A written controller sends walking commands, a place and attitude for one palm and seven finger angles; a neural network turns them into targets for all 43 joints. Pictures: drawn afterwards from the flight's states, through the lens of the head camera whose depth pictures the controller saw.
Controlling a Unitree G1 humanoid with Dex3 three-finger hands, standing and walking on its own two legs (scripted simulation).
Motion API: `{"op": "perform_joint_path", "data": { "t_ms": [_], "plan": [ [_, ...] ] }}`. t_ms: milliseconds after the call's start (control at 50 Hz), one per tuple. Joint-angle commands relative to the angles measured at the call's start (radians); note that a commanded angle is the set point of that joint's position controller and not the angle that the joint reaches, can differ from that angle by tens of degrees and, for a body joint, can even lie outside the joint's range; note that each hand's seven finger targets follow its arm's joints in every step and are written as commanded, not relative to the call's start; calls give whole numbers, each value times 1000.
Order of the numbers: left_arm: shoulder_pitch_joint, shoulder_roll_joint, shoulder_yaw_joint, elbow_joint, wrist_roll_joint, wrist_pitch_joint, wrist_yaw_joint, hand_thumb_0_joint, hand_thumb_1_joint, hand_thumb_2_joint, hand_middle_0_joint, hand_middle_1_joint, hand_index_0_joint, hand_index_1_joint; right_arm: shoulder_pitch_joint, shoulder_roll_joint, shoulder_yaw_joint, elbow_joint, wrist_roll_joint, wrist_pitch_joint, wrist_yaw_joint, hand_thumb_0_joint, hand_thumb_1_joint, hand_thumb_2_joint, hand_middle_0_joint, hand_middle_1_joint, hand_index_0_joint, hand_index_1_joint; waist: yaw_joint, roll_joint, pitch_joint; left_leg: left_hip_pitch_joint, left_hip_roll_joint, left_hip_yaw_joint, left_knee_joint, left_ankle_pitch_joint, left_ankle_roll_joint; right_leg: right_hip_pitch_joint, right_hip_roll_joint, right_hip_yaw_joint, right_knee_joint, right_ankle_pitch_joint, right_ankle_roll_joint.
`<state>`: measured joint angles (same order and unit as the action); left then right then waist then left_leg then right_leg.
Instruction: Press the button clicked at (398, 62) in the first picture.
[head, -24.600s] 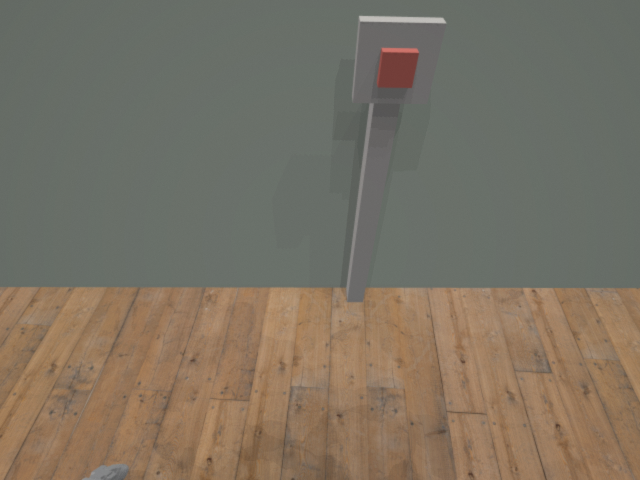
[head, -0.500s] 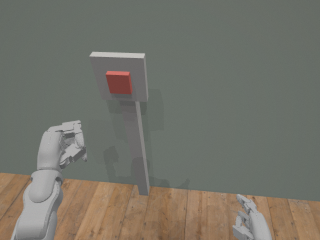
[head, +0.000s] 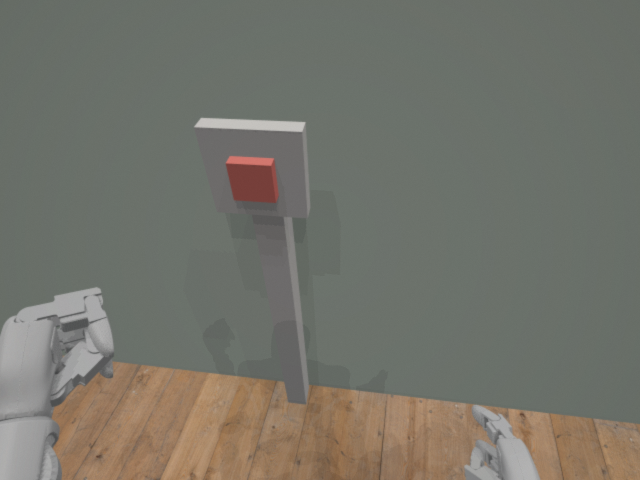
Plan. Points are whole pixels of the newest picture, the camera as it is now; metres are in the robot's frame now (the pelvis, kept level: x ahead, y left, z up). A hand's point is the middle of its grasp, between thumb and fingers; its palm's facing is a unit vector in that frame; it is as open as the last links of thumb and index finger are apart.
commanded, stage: draw the hand back to the body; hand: left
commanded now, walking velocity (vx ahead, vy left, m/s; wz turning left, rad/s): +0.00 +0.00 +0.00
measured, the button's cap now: (254, 178) +0.51 +0.17 +0.13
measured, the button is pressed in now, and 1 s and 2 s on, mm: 0 0 0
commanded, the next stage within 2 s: step back with the hand held close in 0.32 s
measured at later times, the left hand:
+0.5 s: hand (87, 354) +0.17 +0.24 +0.16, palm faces +0.43 -0.82 -0.38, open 3.1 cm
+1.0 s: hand (40, 414) +0.12 +0.26 +0.15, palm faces +0.38 -0.79 -0.49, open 3.1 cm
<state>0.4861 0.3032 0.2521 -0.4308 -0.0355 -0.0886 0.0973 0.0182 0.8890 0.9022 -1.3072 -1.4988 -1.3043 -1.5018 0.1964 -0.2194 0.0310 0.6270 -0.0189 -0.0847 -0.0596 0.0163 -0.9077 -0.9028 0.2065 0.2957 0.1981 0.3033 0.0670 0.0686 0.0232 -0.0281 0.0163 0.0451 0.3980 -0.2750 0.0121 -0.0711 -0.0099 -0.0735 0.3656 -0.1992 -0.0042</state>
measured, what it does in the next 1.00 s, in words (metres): shifts its weight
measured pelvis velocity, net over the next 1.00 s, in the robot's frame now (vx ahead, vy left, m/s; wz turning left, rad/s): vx -0.07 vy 0.02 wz -0.01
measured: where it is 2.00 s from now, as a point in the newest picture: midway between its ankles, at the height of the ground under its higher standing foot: outside the picture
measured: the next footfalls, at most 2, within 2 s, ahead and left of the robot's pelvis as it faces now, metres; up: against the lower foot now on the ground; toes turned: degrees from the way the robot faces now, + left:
right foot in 1.46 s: -0.23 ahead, -0.10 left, +0.00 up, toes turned -3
left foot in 1.78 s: -0.18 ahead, +0.15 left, +0.00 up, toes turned +3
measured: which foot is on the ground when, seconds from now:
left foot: down 0.00-1.00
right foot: down 0.00-1.00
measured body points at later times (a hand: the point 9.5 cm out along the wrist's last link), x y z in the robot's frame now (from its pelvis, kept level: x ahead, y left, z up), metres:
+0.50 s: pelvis -0.01 +0.00 +0.00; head -0.03 -0.02 +0.45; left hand +0.14 +0.28 +0.18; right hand +0.18 -0.21 -0.08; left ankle -0.03 +0.11 -0.74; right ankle +0.01 -0.12 -0.74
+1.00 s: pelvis -0.07 +0.02 -0.02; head -0.06 +0.02 +0.43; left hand +0.09 +0.30 +0.18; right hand +0.11 -0.22 -0.09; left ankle -0.03 +0.11 -0.74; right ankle +0.01 -0.12 -0.74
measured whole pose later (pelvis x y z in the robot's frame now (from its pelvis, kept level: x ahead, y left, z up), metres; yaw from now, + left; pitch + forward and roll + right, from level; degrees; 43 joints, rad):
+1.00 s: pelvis -0.07 +0.02 -0.02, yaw +0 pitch +0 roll +0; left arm 0.61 0.37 0.38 -0.56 -0.01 -0.20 0.13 0.02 0.89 0.90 -1.31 -1.50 -1.30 -1.50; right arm 0.20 -0.21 0.00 0.53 0.00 -0.04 -0.07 0.02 -0.91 -0.90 0.21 0.30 0.20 0.30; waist 0.01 0.00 0.02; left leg -0.33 -0.02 0.07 0.58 -0.25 0.05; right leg -0.37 -0.05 -0.05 0.55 -0.17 0.02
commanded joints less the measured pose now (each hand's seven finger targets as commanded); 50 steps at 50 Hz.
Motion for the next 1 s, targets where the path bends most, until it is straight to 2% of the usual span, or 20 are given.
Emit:
{"op": "perform_joint_path", "data": {
  "t_ms": [0,40,100,160,260,340,420,440,460,480,500,520,580,640,700,760,820,880,940,980],
  "plan": [
    [-40,173,137,-265,-6,-71,26,0,900,900,-1300,-1500,-1300,-1500,-135,-100,-37,-175,1,-67,-17,0,-900,-900,200,300,200,300,9,9,-53,-75,7,-43,-53,284,-1,40,8,47,-36,169,-22],
    [-35,158,123,-277,-2,-72,27,0,900,900,-1300,-1500,-1300,-1500,-127,-99,-38,-170,1,-72,-18,0,-900,-900,200,300,200,300,4,31,-61,-64,6,-41,-47,294,-1,33,7,48,-33,176,-22],
    [-58,140,97,-251,1,-65,28,0,900,900,-1300,-1500,-1300,-1500,-118,-106,-39,-160,-1,-81,-18,0,-900,-900,200,300,200,300,-7,-3,-17,-73,8,-45,-50,281,2,7,6,41,-40,157,-18],
    [-66,150,108,-245,3,-67,35,0,900,900,-1300,-1500,-1300,-1500,-117,-106,-42,-158,-1,-81,-22,0,-900,-900,200,300,200,300,-4,-43,-34,-67,6,-45,-49,254,8,10,6,42,-43,132,-19],
    [-53,166,132,-245,-1,-70,40,0,900,900,-1300,-1500,-1300,-1500,-125,-97,-38,-161,-2,-81,-27,0,-900,-900,200,300,200,300,10,-26,-51,-75,3,-46,-50,244,5,31,4,45,-41,129,-21],
    [-57,165,131,-264,0,-72,41,0,900,900,-1300,-1500,-1300,-1500,-126,-95,-34,-159,-3,-88,-24,0,-900,-900,200,300,200,300,10,36,-44,-79,2,-45,-49,253,-1,36,3,50,-43,139,-24],
    [-89,175,137,-250,1,-72,44,0,900,900,-1300,-1500,-1300,-1500,-126,-98,-36,-153,-3,-92,-24,0,-900,-900,200,300,200,300,4,-1,-30,-83,4,-47,-53,248,-1,29,7,48,-45,135,-22],
    [-145,279,259,-296,-13,-111,42,0,900,900,-1300,-1500,-1300,-1500,-108,-122,-41,-198,6,-61,-20,0,-900,-900,200,300,200,300,-44,-38,51,-172,20,-62,-26,165,22,-98,-44,150,-100,143,-19],
    [-37,205,207,-194,-9,-110,32,0,900,900,-1300,-1500,-1300,-1500,-107,-104,-43,-180,4,-39,-21,0,-900,-900,200,300,200,300,-46,-99,41,-158,16,-68,-9,136,24,-130,-67,151,-122,100,-21],
    [-28,209,201,-205,-4,-111,28,0,900,900,-1300,-1500,-1300,-1500,-119,-106,-47,-188,4,-27,-20,0,-900,-900,200,300,200,300,-44,-109,46,-149,13,-67,-4,146,25,-146,-69,152,-137,101,-22],
    [4,189,187,-189,-2,-112,26,0,900,900,-1300,-1500,-1300,-1500,-115,-108,-48,-189,1,-17,-17,0,-900,-900,200,300,200,300,-50,-113,26,-155,13,-64,4,154,21,-146,-77,149,-131,97,-23],
    [17,174,167,-209,-1,-119,23,0,900,900,-1300,-1500,-1300,-1500,-117,-114,-52,-192,2,-9,-15,0,-900,-900,200,300,200,300,-53,-75,-3,-153,17,-62,9,160,22,-146,-82,146,-119,103,-21],
    [69,185,174,-271,0,-136,27,0,900,900,-1300,-1500,-1300,-1500,-115,-125,-62,-204,2,2,-16,0,-900,-900,200,300,200,300,-52,-3,-114,-155,32,-68,1,264,21,-81,-75,111,-42,215,-15],
    [129,217,210,-317,-1,-142,37,0,900,900,-1300,-1500,-1300,-1500,-108,-122,-74,-231,10,14,-16,0,-900,-900,200,300,200,300,-48,-17,-218,-164,52,-77,13,369,20,-24,-62,88,41,312,-3],
    [158,239,242,-348,-4,-148,46,0,900,900,-1300,-1500,-1300,-1500,-109,-119,-79,-247,14,21,-20,0,-900,-900,200,300,200,300,-46,-26,-226,-212,59,-92,20,375,17,-22,-61,87,82,326,-1],
    [160,239,249,-344,-4,-155,50,0,900,900,-1300,-1500,-1300,-1500,-104,-117,-84,-251,16,21,-24,0,-900,-900,200,300,200,300,-50,-34,-183,-275,70,-103,10,317,23,-50,-57,93,107,288,3],
    [160,226,242,-341,5,-162,53,0,900,900,-1300,-1500,-1300,-1500,-96,-127,-86,-252,14,11,-28,0,-900,-900,200,300,200,300,-51,18,-153,-359,92,-128,-21,239,36,-44,-43,91,155,228,7],
    [137,209,230,-326,14,-165,53,0,900,900,-1300,-1500,-1300,-1500,-100,-133,-86,-255,14,-1,-31,0,-900,-900,200,300,200,300,-50,41,-112,-498,122,-148,-70,67,63,-2,-28,95,226,163,13],
    [108,204,229,-318,27,-175,60,0,900,900,-1300,-1500,-1300,-1500,-82,-131,-85,-255,17,-14,-30,0,-900,-900,200,300,200,300,-59,-13,-75,-618,119,-150,-69,-158,79,17,-43,128,241,122,9],
    [74,222,235,-343,32,-183,62,0,900,900,-1300,-1500,-1300,-1500,-74,-132,-87,-254,14,-18,-31,0,-900,-900,200,300,200,300,-65,-69,-68,-600,76,-131,2,-237,71,-53,-79,192,150,33,-8]
  ]
}}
